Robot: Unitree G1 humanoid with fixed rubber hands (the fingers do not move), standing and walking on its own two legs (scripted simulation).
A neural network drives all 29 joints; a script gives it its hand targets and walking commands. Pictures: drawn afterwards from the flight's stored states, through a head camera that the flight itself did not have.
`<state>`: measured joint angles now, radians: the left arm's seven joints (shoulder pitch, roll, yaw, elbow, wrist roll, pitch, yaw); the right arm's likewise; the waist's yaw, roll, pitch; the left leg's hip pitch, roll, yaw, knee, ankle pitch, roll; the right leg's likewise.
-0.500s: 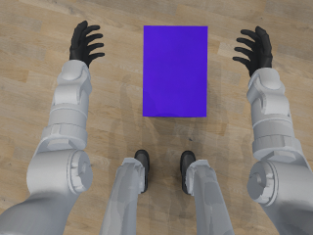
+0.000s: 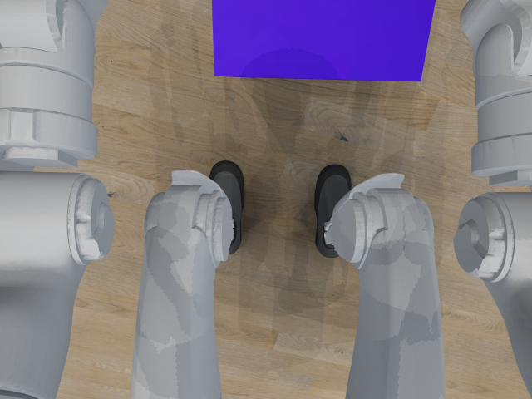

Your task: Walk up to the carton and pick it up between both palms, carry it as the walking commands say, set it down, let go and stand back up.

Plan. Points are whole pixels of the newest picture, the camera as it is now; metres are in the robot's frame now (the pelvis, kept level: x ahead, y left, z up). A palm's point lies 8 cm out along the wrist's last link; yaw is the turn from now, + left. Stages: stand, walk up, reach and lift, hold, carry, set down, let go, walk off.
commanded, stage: reach and lift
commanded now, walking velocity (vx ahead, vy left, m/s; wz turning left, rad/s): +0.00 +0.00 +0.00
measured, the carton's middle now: out of the picture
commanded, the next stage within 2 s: none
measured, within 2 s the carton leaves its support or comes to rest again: neither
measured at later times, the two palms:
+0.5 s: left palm out of the picture +0.56 +0.19 -0.26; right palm out of the picture +0.56 -0.18 -0.26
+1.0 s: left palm out of the picture +0.57 +0.18 -0.27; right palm out of the picture +0.56 -0.17 -0.27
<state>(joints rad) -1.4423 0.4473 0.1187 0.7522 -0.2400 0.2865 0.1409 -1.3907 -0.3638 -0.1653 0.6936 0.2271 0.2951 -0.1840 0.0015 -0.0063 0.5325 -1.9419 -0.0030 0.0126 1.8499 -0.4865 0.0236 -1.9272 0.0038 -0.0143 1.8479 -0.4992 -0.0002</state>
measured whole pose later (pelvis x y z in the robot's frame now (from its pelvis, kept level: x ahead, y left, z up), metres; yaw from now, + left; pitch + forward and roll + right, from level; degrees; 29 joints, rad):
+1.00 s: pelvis +0.01 -0.01 -0.11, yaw -1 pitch +30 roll +0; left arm -1.54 0.42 0.03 1.11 -0.28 0.09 0.12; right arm -1.50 -0.36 -0.03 1.04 0.33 0.10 -0.19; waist 0.01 -0.03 0.52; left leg -2.18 0.02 0.00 2.22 -0.57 0.01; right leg -2.18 0.02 -0.03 2.21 -0.56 -0.02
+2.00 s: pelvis +0.00 +0.00 -0.12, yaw -2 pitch +29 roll -1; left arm -1.58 0.34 0.18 1.04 -0.10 0.24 0.10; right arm -1.56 -0.29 -0.08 1.07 0.24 0.21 -0.22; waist 0.02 -0.04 0.52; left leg -2.21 0.00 0.00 2.25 -0.55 0.01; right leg -2.21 0.05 -0.01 2.24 -0.53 0.01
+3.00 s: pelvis -0.01 +0.00 -0.04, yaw +0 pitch +27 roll -1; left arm -1.50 0.21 0.37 0.66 0.06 0.44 0.05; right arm -1.44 -0.14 -0.43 0.59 -0.06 0.46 -0.14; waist 0.00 -0.01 0.53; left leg -1.95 -0.05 -0.01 1.98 -0.50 0.00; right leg -1.93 0.05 0.02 1.98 -0.52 0.04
